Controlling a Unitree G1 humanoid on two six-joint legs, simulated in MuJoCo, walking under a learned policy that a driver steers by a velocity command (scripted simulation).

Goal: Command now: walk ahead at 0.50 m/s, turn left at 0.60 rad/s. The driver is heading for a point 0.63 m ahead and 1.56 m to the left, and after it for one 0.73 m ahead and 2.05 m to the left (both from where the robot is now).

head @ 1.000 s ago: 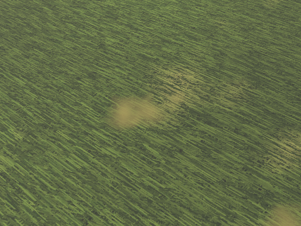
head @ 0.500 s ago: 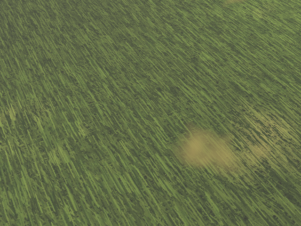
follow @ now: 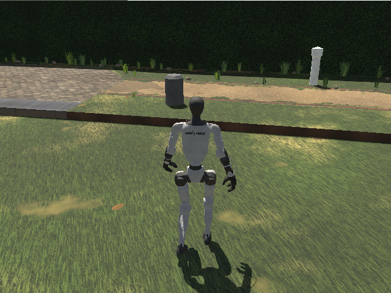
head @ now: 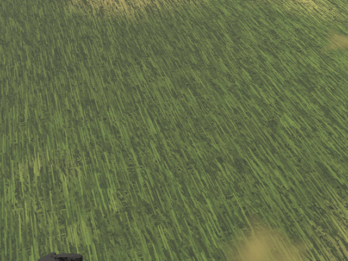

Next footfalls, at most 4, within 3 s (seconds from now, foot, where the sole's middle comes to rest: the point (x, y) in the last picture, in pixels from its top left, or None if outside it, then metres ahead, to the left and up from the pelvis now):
0.44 left None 0.36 0.15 -0.76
0.98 right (138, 199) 0.72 0.14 -0.76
1.46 left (58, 199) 0.75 0.46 -0.76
1.92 right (100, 175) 0.85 0.30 -0.76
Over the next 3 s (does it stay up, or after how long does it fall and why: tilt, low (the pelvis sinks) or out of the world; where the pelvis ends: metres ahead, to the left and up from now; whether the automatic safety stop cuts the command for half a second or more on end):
stays up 0.78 0.45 0.02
